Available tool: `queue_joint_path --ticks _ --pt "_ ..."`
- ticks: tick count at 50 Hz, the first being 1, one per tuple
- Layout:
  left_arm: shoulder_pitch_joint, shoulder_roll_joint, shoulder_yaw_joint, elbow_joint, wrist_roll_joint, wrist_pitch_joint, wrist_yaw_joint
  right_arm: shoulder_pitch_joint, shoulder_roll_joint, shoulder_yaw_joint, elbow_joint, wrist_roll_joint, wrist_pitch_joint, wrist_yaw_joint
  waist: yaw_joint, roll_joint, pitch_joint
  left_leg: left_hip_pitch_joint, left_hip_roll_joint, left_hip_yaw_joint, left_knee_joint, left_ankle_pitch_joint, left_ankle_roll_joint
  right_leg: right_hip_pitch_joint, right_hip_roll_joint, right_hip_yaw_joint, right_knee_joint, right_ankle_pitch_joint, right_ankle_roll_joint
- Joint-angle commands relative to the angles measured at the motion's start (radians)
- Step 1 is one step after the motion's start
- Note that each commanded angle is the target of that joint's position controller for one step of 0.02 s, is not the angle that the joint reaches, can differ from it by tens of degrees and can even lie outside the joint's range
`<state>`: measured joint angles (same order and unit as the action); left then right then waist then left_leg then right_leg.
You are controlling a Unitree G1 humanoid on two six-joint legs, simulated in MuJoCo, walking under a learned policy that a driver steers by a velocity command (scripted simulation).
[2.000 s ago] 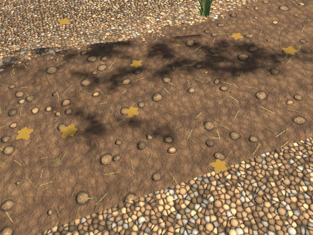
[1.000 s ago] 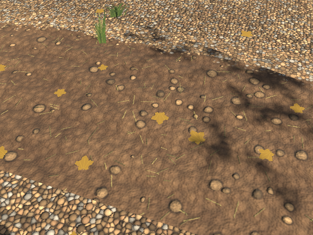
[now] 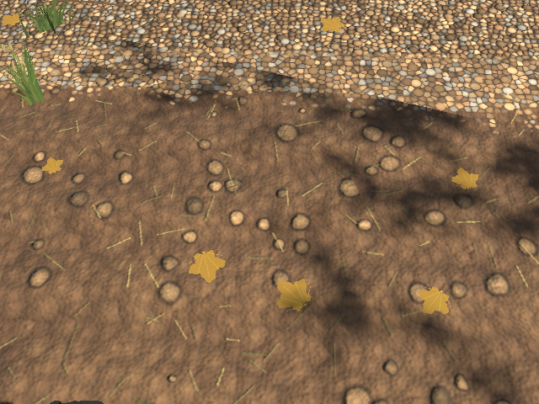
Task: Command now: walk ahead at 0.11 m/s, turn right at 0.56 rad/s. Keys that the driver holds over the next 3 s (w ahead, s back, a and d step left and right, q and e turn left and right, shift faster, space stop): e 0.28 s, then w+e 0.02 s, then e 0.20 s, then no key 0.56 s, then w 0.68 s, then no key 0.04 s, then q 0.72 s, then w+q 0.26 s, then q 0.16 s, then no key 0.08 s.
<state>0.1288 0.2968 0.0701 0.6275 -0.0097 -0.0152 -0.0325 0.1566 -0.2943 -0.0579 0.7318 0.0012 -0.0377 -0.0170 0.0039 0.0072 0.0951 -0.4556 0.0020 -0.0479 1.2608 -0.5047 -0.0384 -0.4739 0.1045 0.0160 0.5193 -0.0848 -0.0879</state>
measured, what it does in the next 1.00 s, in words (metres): steps on the spot, turning right: left foot, then right foot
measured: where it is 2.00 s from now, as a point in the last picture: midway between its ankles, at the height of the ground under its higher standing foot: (332, 396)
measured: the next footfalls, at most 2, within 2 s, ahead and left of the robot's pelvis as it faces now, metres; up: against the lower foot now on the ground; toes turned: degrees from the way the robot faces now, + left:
left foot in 0.34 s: +0.16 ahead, +0.14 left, +0.00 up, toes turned -22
right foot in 0.76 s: +0.05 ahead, -0.08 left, +0.00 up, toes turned -22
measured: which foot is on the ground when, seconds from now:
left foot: up 0.00-0.32, down 0.34-1.00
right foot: down 0.00-0.34, up 0.36-0.74, down 0.76-1.00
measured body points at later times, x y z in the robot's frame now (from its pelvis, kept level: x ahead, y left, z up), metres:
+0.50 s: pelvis +0.07 +0.06 +0.02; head +0.11 +0.08 +0.47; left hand +0.31 +0.30 -0.08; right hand +0.12 -0.24 -0.07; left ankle +0.12 +0.17 -0.72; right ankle +0.03 -0.06 -0.64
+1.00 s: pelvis +0.06 +0.02 +0.01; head +0.07 +0.02 +0.46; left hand +0.33 +0.16 -0.07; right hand +0.05 -0.27 -0.10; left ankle +0.12 +0.16 -0.72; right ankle +0.01 -0.07 -0.72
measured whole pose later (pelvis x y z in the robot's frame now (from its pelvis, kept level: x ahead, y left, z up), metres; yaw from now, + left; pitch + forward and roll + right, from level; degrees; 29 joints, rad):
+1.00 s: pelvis +0.06 +0.02 +0.01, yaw -24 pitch -1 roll +0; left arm 0.13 0.22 0.01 0.66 0.02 0.02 0.00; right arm 0.21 -0.29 -0.03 0.79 -0.02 0.00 0.00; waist -0.03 0.02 0.03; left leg -0.21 0.06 0.02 0.50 -0.26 -0.04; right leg -0.20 0.03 0.03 0.51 -0.29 -0.02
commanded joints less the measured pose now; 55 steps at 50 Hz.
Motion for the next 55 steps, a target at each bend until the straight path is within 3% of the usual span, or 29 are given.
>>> queue_joint_path --ticks 1,4,8,10,13,15,16,17,18,19,20,21,22,23,26,28,30,33,36,37,38,39,40,41,44,45,47,53,55 --pt "0.008 0.13 0.037 -0.076 0.005 0.0 0.016 0.07 -0.108 -0.028 -0.064 -0.01 0.02 -0.017 -0.034 -0.046 -0.218 -0.081 0.034 -0.043 -0.088 0.068 -0.012 0.223 -0.269 0.357 -0.202 0.269 -0.197" --pt "0.02 0.154 0.047 -0.07 0.009 0.005 0.039 0.065 -0.074 -0.015 -0.056 -0.015 0.022 -0.03 -0.027 -0.065 -0.245 -0.054 0.012 -0.033 -0.226 0.101 -0.043 0.195 -0.246 0.323 -0.183 0.355 -0.191" --pt "0.005 0.162 0.05 -0.079 -0.002 0.037 0.065 0.003 -0.072 -0.013 -0.069 -0.005 0.032 -0.029 -0.008 -0.103 -0.249 -0.029 -0.005 -0.053 -0.359 0.204 -0.057 0.167 -0.208 0.364 -0.192 0.031 -0.143" --pt "0.002 0.156 0.048 -0.083 0.0 0.046 0.068 -0.025 -0.072 -0.013 -0.078 -0.001 0.03 -0.024 0.004 -0.136 -0.225 -0.006 -0.016 -0.056 -0.432 0.214 -0.052 0.154 -0.197 0.397 -0.198 -0.086 -0.128" --pt "0.02 0.15 0.047 -0.083 0.0 0.054 0.064 -0.038 -0.079 -0.017 -0.086 0.005 0.015 -0.013 0.021 -0.171 -0.219 0.035 -0.033 -0.059 -0.551 0.182 -0.035 0.204 -0.206 0.464 -0.164 -0.063 -0.116" --pt "0.017 0.144 0.044 -0.086 -0.008 0.06 0.063 0.007 -0.083 -0.023 -0.077 0.009 0.004 -0.002 -0.004 -0.175 -0.238 0.126 -0.042 -0.041 -0.716 0.225 -0.006 0.219 -0.191 0.494 -0.131 -0.103 -0.095" --pt "0.01 0.136 0.04 -0.087 -0.014 0.064 0.064 0.035 -0.088 -0.03 -0.066 0.009 0.001 0.001 -0.028 -0.167 -0.212 0.214 -0.028 -0.03 -0.847 0.298 0.014 0.174 -0.156 0.485 -0.1 -0.145 -0.064" --pt "0.043 0.095 0.028 -0.088 -0.012 0.063 0.063 0.062 -0.147 -0.046 -0.066 -0.008 0.003 -0.002 -0.019 -0.066 -0.22 0.331 0.127 -0.149 -0.912 0.31 0.071 0.073 -0.093 0.418 0.024 -0.312 -0.011" --pt "0.063 0.074 0.024 -0.119 -0.02 0.055 0.06 0.045 -0.245 -0.066 -0.067 -0.04 0.015 -0.005 0.031 0.241 -0.176 0.364 0.335 -0.401 -0.96 0.464 0.224 -0.131 0.076 0.192 0.231 -0.501 0.052" --pt "0.052 0.16 0.05 -0.113 0.001 0.038 0.058 0.025 -0.2 -0.062 -0.088 -0.058 0.008 -0.002 0.002 0.235 -0.169 0.31 0.429 -0.507 -0.974 0.544 0.32 -0.175 0.021 0.173 0.472 -0.527 0.102" --pt "0.067 0.203 0.068 -0.088 -0.005 0.04 0.056 -0.02 -0.148 -0.046 -0.108 -0.048 0.006 -0.008 0.018 0.147 -0.164 0.289 0.386 -0.408 -0.952 0.561 0.3 -0.159 -0.01 0.174 0.583 -0.46 0.119" --pt "0.094 0.188 0.069 -0.06 -0.009 0.053 0.06 -0.059 -0.113 -0.037 -0.115 -0.03 0.008 -0.011 0.033 0.108 -0.147 0.28 0.314 -0.301 -0.934 0.554 0.251 -0.152 -0.019 0.154 0.631 -0.406 0.138" --pt "0.11 0.165 0.065 -0.048 -0.005 0.066 0.064 -0.071 -0.091 -0.03 -0.119 -0.011 0.01 -0.016 0.029 0.108 -0.136 0.296 0.276 -0.237 -0.924 0.554 0.226 -0.17 -0.024 0.142 0.689 -0.356 0.155" --pt "0.114 0.136 0.057 -0.048 -0.007 0.075 0.062 -0.065 -0.084 -0.023 -0.116 -0.005 0.015 -0.02 0.024 0.112 -0.123 0.292 0.256 -0.186 -0.925 0.588 0.221 -0.172 -0.028 0.125 0.728 -0.333 0.168" --pt "0.033 0.092 0.038 -0.086 -0.018 0.074 0.058 -0.001 -0.1 -0.027 -0.099 -0.015 0.03 -0.027 -0.027 0.145 -0.116 0.361 0.227 -0.105 -0.934 0.619 0.238 -0.187 -0.054 0.061 0.615 -0.289 0.192" --pt "0.001 0.073 0.028 -0.103 -0.012 0.069 0.056 0.034 -0.123 -0.035 -0.084 -0.014 0.035 -0.025 -0.048 0.162 -0.145 0.417 0.247 -0.101 -0.918 0.667 0.256 -0.151 -0.072 0.059 0.508 -0.313 0.198" --pt "-0.004 0.057 0.017 -0.107 -0.004 0.067 0.049 0.019 -0.148 -0.042 -0.082 -0.008 0.036 -0.017 -0.047 0.175 -0.164 0.4 0.26 -0.081 -0.908 0.695 0.262 -0.054 -0.092 0.034 0.39 -0.34 0.188" --pt "0.006 0.07 0.016 -0.099 -0.004 0.069 0.043 0.009 -0.169 -0.045 -0.071 0.007 0.035 0.001 -0.045 0.196 -0.167 0.358 0.273 -0.077 -0.892 0.726 0.269 0.077 -0.09 -0.012 0.231 -0.338 0.166" --pt "0.07 0.058 0.016 -0.06 -0.004 0.067 0.035 -0.004 -0.162 -0.037 -0.051 0.032 0.036 0.007 0.0 0.177 -0.16 0.32 0.25 -0.059 -0.828 0.71 0.229 0.244 -0.07 -0.051 -0.105 -0.115 0.109" --pt "0.076 0.075 0.018 -0.056 0.0 0.065 0.035 0.042 -0.14 -0.028 -0.028 0.035 0.031 0.008 0.0 0.146 -0.162 0.265 0.227 -0.043 -0.806 0.647 0.174 0.348 -0.084 -0.02 -0.209 0.008 0.078" --pt "0.098 0.126 0.025 -0.062 0.006 0.064 0.043 0.074 -0.096 -0.011 -0.026 0.005 0.02 0.013 -0.018 0.021 -0.228 0.169 0.168 0.013 -0.714 0.469 0.09 0.509 -0.209 0.129 -0.182 0.241 0.043" --pt "0.027 0.179 0.028 -0.082 0.02 0.068 0.051 0.107 -0.037 0.011 -0.04 -0.032 0.007 0.024 -0.077 -0.211 -0.227 0.056 0.073 0.106 -0.653 0.137 0.004 0.513 -0.369 0.274 -0.12 0.44 -0.072" --pt "0.012 0.099 0.011 -0.08 0.03 0.057 0.044 0.028 -0.072 0.005 -0.048 -0.029 0.012 0.015 -0.011 -0.194 -0.229 0.1 0.073 0.061 -0.632 0.028 -0.025 0.408 -0.388 0.286 -0.141 0.308 -0.15" --pt "-0.013 0.071 -0.001 -0.071 0.036 0.044 0.038 0.001 -0.096 -0.001 -0.051 -0.016 0.017 0.013 -0.017 -0.174 -0.194 0.112 0.072 0.054 -0.639 0.062 -0.027 0.379 -0.343 0.257 -0.155 0.218 -0.132" --pt "-0.051 0.077 -0.005 -0.05 0.023 0.022 0.037 0.014 -0.098 0.001 -0.033 -0.021 0.031 0.007 -0.032 -0.175 -0.153 0.198 0.074 0.038 -0.767 0.31 -0.026 0.32 -0.264 0.189 -0.138 0.139 -0.046" --pt "-0.037 0.07 -0.009 -0.041 0.024 0.021 0.036 0.026 -0.1 0.004 -0.03 -0.022 0.031 0.01 -0.033 -0.15 -0.154 0.245 0.081 0.035 -0.796 0.397 -0.022 0.299 -0.24 0.176 -0.134 0.081 -0.024" --pt "-0.016 0.058 -0.016 -0.035 0.029 0.026 0.032 0.039 -0.125 -0.002 -0.006 -0.014 0.028 0.016 -0.016 -0.066 -0.113 0.243 0.075 0.045 -0.799 0.38 0.004 0.27 -0.199 0.151 -0.143 -0.051 0.009" --pt "-0.015 0.059 -0.018 -0.006 0.025 0.025 0.033 0.049 -0.096 0.004 0.029 -0.016 0.021 0.009 -0.022 -0.023 -0.105 0.267 0.072 0.043 -0.828 0.392 -0.004 0.272 -0.18 0.135 -0.121 -0.002 0.012" --pt "0.004 0.073 -0.013 0.01 0.021 0.03 0.038 0.058 -0.087 0.006 0.041 -0.01 0.023 0.002 -0.014 -0.047 -0.121 0.25 0.031 0.095 -0.78 0.224 0.0 0.273 -0.171 0.145 -0.153 -0.262 -0.005"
